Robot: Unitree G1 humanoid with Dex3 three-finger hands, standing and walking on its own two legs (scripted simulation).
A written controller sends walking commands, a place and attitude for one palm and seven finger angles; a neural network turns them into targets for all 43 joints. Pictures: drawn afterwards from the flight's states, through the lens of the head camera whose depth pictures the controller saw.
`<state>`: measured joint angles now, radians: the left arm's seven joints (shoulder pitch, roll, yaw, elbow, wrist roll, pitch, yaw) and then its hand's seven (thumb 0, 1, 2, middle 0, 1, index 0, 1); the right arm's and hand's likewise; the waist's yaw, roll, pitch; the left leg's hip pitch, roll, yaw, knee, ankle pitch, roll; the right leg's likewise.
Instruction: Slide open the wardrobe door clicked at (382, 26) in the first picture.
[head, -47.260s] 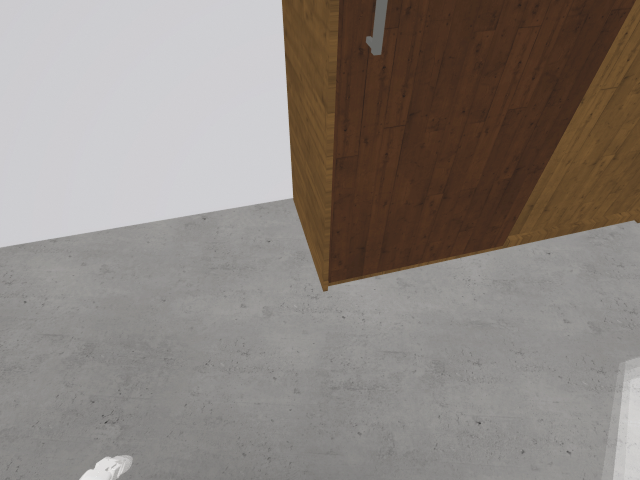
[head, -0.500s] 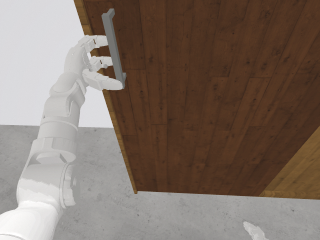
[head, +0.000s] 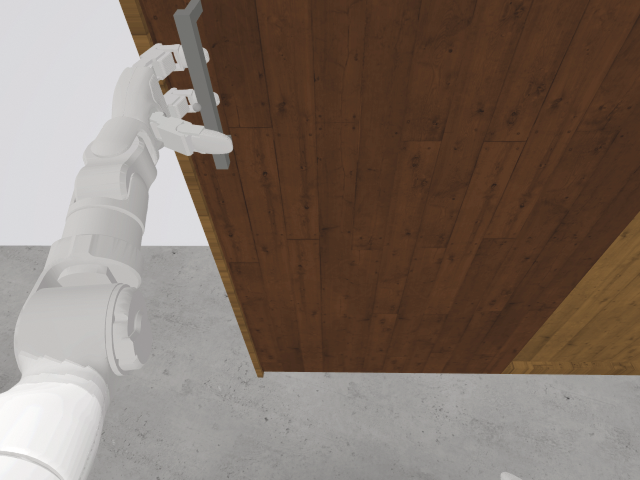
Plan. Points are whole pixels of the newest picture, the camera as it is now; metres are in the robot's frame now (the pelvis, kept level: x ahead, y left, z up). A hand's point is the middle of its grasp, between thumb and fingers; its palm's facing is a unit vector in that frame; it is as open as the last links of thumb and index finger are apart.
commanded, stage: slide the fingers in behind the handle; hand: left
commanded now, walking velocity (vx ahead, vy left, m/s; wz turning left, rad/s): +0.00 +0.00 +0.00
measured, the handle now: (209, 92) +0.52 +0.14 +0.23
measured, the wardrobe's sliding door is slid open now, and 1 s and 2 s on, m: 0.00 0.00 0.00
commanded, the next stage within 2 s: grip the handle and tug to test in 1.88 s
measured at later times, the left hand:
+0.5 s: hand (180, 114) +0.46 +0.16 +0.24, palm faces -0.04 -1.00 -0.02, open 14.0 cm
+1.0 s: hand (202, 115) +0.46 +0.13 +0.24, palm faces -0.02 -1.00 -0.01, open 14.1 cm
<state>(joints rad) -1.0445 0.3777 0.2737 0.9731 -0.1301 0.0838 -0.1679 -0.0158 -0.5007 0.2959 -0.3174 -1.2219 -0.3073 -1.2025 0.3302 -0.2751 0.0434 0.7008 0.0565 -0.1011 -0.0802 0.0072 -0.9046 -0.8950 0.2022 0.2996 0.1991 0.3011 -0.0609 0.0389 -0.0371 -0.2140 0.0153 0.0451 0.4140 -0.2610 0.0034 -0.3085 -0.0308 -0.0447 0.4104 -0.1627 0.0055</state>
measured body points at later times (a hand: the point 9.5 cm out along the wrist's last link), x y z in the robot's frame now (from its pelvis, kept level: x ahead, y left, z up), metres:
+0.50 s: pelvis +0.00 +0.01 +0.00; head +0.01 -0.01 +0.45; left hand +0.45 +0.21 +0.24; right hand +0.09 -0.25 -0.11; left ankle -0.03 +0.12 -0.74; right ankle +0.03 -0.12 -0.74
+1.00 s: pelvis +0.00 +0.00 +0.00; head +0.01 -0.01 +0.45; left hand +0.45 +0.19 +0.24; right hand +0.13 -0.24 -0.11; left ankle -0.03 +0.12 -0.74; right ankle +0.03 -0.12 -0.74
